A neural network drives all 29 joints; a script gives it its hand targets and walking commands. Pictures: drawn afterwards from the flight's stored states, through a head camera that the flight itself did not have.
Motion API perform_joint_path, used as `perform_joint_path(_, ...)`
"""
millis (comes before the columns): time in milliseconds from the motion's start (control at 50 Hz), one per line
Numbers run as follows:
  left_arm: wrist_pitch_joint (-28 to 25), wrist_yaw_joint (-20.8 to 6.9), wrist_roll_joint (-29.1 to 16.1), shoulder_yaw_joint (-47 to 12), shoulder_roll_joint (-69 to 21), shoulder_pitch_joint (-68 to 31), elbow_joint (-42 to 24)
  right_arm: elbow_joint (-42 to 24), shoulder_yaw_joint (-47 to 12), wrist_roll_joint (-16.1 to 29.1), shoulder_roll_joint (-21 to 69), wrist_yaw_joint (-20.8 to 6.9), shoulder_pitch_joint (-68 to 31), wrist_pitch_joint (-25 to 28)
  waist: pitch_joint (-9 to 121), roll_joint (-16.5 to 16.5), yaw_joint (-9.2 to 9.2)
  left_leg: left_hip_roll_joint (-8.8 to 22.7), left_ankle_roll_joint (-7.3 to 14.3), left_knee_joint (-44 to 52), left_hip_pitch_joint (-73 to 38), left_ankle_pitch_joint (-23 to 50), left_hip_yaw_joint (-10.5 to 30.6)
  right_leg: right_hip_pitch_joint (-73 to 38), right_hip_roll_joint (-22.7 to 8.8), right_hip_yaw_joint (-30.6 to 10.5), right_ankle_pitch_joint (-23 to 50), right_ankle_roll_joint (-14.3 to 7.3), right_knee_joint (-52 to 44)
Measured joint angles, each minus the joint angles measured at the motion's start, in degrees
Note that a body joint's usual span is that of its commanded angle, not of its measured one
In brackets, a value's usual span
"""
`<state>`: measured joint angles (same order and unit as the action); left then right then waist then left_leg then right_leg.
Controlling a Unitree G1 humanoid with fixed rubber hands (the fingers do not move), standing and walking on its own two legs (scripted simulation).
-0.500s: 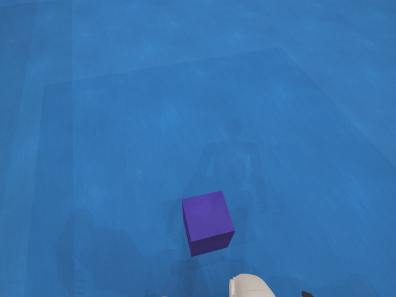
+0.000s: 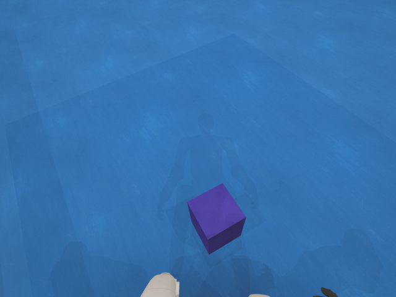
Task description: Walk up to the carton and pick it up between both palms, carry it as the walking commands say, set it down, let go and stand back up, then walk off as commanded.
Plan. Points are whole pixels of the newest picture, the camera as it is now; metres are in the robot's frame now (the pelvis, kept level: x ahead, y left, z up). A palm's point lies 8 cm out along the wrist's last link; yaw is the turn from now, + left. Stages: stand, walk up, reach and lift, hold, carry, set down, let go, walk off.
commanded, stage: walk off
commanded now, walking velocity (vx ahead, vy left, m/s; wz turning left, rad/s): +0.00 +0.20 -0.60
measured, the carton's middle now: (215, 219) +0.48 -0.01 -0.64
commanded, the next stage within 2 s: stand in 1.08 s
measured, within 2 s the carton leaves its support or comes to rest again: neither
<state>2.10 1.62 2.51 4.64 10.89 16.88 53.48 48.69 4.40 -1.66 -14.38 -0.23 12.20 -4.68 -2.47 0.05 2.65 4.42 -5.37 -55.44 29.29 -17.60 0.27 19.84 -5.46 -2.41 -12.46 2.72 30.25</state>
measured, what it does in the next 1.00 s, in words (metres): steps to the left, turning right: left foot, then right foot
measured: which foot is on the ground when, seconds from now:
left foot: up 0.00-0.08, down 0.10-0.50, up 0.52-0.88, down 0.90-1.00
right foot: down 0.00-0.10, up 0.12-0.48, down 0.50-0.90, up 0.92-1.00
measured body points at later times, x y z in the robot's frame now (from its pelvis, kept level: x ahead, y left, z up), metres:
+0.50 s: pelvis +0.02 +0.15 -0.02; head +0.05 +0.11 +0.43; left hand +0.20 +0.35 -0.15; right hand -0.02 -0.08 -0.17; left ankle +0.00 +0.20 -0.74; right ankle -0.02 +0.08 -0.74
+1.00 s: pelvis +0.07 +0.30 -0.01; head +0.12 +0.29 +0.44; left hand +0.27 +0.52 -0.15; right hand +0.02 +0.03 -0.13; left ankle +0.15 +0.39 -0.74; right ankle -0.02 +0.16 -0.67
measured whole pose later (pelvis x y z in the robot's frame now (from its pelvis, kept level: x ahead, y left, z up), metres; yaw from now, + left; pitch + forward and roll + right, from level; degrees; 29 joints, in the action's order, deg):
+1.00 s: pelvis +0.07 +0.30 -0.01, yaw -36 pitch +2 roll -1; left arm 3.9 1.7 2.2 7.5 17.2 13.9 51.7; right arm 44.3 1.5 -2.8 -11.5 -0.5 11.7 -2.7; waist -4.0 2.4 2.6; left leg 5.1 -0.9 -34.6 19.0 -17.2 -5.8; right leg 31.6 -1.1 -3.8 -30.4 3.2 61.6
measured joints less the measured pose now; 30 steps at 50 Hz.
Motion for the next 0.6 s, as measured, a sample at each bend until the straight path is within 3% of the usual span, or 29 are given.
perform_joint_path(60,0.23,-0.18,0.32,1.03,1.6,0.57,0.08,-1.18,-0.01,0.43,0.02,-0.08,-0.85,0.25,0.16,0.36,1.35,-0.87,-0.16,9.53,-4.79,-3.69,-0.1,1.61,-0.39,-2.12,0.37,2.04,0.41)
perform_joint_path(100,0.66,-0.21,0.38,1.73,2.92,1.0,-0.14,-2.05,-0.29,0.57,0.28,-0.09,-0.83,1.09,0.45,0.71,1.8,-1.48,0.86,20.42,-10.13,-3.61,-0.82,3.43,-0.36,-3.54,-0.31,3.19,2.44)
perform_joint_path(140,1.24,0.24,0.27,2.49,4.59,0.48,0.42,-1.71,-0.82,-0.01,1.86,0.06,-1.09,1.96,-0.43,2.46,1.62,-2.23,3.12,20.81,-10.44,0.26,-2.44,6.32,0.35,-5.0,-9.41,1.65,9.78)
perform_joint_path(180,1.78,0.86,0.19,2.91,4.98,0.72,0.58,-2.02,-2.14,-0.84,3.18,0.05,-0.41,1.97,-0.23,2.46,1.55,-0.99,4.8,20.4,-11.12,-0.91,-4.56,10.62,3.16,-3.21,-16.6,0.36,22.07)
perform_joint_path(240,2.17,-0.06,0.16,2.88,4.82,0.05,0.57,-2.59,-3.21,-1.17,4.7,0.44,1.49,1.99,0.66,1.9,-0.67,-0.79,6.01,23.99,-13.01,0.08,-6.51,14.37,4.79,1.05,-15.93,-0.98,35.27)
perform_joint_path(300,1.94,-1.19,0.26,2.6,4.46,-1.26,-0.1,-2.35,-4.18,-1.06,5.36,1.11,2.69,2.06,1.09,1.96,-1.22,-1.63,7.35,26.36,-14.59,0.69,-9.82,14.95,5.25,3.73,-12.83,-0.89,39.96)
perform_joint_path(360,1.86,-1.72,-0.07,1.91,3.59,-2.55,-0.62,-2.35,-4.33,-0.96,5.32,1.66,3.3,2.83,1.48,1.65,-2.05,-2.62,8.73,26.28,-14.89,-0.25,-13.53,12.92,4.59,6.34,-11.1,-0.68,36.46)
perform_joint_path(460,1.07,-1.85,-0.71,-0.05,0.85,-6.6,-2.73,-1.12,-3.93,-1.0,4.09,2.36,4.3,3.49,0.57,-0.87,-3.73,-3.52,10.61,22.35,-14.03,-3.63,-18.15,5.26,3.6,8.88,-15.85,-2.36,19.79)
perform_joint_path(500,-0.08,-1.5,-0.79,-0.82,-0.13,-7.84,-3.83,-0.16,-3.74,-0.64,3.43,2.46,5.05,3.3,0.33,-1.8,-3.92,-3.2,10.99,18.68,-13.09,-6.06,-19.87,0.76,3.91,9.26,-10.33,-3.89,10.01)
perform_joint_path(540,-1.42,-0.81,-0.32,-1.47,-1.45,-9.44,-4.44,1.52,-3.25,0.07,2.47,2.35,5.4,2.76,-0.86,-4.14,-3.98,-1.67,8.85,9.28,-9.69,-9.56,-16.88,-0.14,4.99,9.62,-7.51,-5.81,9.56)
perform_joint_path(600,-1.83,0.48,-0.7,-1.57,-1.83,-8.88,-5.29,2.46,-3.0,0.08,2.01,1.84,5.18,0.77,-1.37,-3.29,-2.78,-2.54,4.47,-6.11,-3.09,-11.81,-10.3,-1.55,4.27,7.19,-8.4,-4.83,8.02)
